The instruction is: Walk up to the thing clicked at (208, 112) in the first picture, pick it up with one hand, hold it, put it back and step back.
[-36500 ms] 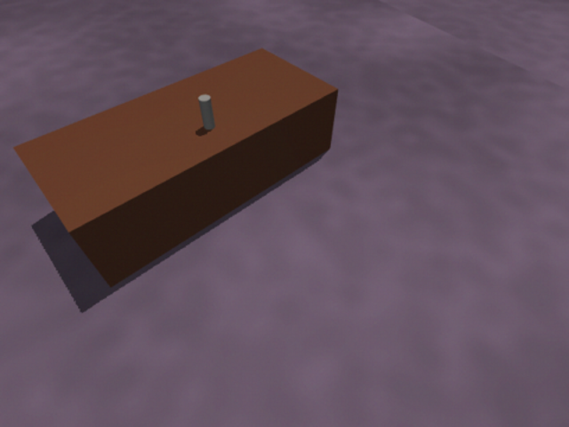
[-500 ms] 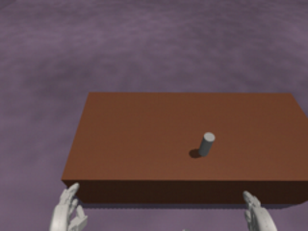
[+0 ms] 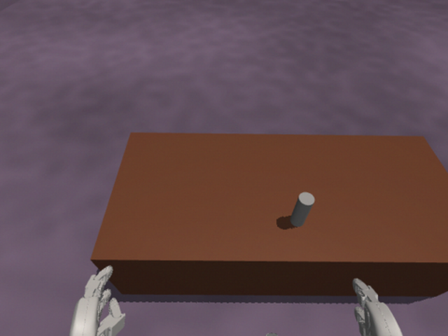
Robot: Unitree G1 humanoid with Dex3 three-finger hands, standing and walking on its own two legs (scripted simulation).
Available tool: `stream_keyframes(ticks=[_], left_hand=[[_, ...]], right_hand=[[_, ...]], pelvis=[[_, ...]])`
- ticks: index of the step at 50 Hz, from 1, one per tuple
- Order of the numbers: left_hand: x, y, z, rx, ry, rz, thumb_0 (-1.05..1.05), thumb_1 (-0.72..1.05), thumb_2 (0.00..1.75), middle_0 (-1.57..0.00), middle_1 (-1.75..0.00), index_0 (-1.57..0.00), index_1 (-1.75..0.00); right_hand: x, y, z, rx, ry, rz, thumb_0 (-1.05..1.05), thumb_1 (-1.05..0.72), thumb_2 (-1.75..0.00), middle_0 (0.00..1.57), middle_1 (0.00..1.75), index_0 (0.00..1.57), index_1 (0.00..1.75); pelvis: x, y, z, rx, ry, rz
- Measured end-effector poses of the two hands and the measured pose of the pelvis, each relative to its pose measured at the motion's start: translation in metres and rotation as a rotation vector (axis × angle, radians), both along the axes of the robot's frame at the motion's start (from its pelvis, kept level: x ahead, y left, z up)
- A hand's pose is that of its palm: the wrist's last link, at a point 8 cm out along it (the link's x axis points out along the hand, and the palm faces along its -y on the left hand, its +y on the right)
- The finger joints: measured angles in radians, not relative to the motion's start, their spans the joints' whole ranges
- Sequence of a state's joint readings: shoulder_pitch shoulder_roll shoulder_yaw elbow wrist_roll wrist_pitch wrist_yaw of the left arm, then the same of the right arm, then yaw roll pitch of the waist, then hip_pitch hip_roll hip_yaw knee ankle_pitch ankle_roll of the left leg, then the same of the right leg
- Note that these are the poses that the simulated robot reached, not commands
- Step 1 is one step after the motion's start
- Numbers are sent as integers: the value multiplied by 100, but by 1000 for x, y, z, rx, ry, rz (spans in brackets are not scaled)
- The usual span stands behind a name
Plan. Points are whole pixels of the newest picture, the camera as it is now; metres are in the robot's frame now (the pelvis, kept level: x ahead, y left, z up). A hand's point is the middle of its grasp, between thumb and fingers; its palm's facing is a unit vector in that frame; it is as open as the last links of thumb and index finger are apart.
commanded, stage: home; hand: right
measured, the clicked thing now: (301, 210) +0.54 -0.23 -0.29
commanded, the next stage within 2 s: stand in 0.46 s
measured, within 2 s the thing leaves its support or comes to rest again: neither
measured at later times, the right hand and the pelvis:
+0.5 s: hand out of the picture +0.15 -0.22 -0.09, palm faces -0.01 +0.94 -0.33, open 17.5 cm; pelvis -0.01 +0.00 +0.02, yaw +0 degrees
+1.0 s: hand out of the picture +0.03 -0.25 -0.09, palm faces +0.01 +0.94 -0.35, open 9.5 cm; pelvis -0.02 -0.01 +0.06, yaw +0 degrees
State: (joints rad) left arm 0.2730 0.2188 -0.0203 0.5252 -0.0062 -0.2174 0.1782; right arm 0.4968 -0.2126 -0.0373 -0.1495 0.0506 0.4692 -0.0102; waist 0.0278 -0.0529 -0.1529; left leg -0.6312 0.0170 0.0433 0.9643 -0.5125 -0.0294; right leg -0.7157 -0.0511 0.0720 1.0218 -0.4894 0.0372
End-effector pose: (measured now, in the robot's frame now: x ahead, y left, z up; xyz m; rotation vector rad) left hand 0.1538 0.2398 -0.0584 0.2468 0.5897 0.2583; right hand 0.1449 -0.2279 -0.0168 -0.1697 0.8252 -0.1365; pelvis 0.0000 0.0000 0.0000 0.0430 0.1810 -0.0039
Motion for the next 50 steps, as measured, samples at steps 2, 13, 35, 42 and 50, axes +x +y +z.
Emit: stream_keyframes(ticks=[2,13,35,42,50], left_hand=[[0,1,0,2,1,-1,2,89,90,-21,-31,-21,-30],[1,1,0,3,1,2,2,89,90,-21,-31,-21,-30],[-66,36,-8,29,517,-26,1,90,90,-21,-31,-21,-30],[-78,30,-9,-21,561,-11,1,90,90,-21,-30,-21,-30],[-91,29,-11,-59,594,-6,1,90,90,-21,-30,-21,-30]], right_hand=[[0,0,0,-1,1,-1,-1,52,-6,5,6,6,6],[0,0,0,-2,-3,0,-1,52,-7,5,6,6,6],[-67,-69,-51,-141,239,-30,-1,44,-15,11,14,12,14],[-100,-68,-46,-141,337,-53,-1,5,-52,17,25,18,25],[-123,-64,-40,-142,395,-72,0,-52,-81,20,29,20,29]], pelvis=[[0,0,0,0,0,0],[1,0,0,0,0,1],[-5,-12,38,-36,-183,-1],[-9,-11,50,-43,-215,0],[-16,-7,59,-48,-245,1]])
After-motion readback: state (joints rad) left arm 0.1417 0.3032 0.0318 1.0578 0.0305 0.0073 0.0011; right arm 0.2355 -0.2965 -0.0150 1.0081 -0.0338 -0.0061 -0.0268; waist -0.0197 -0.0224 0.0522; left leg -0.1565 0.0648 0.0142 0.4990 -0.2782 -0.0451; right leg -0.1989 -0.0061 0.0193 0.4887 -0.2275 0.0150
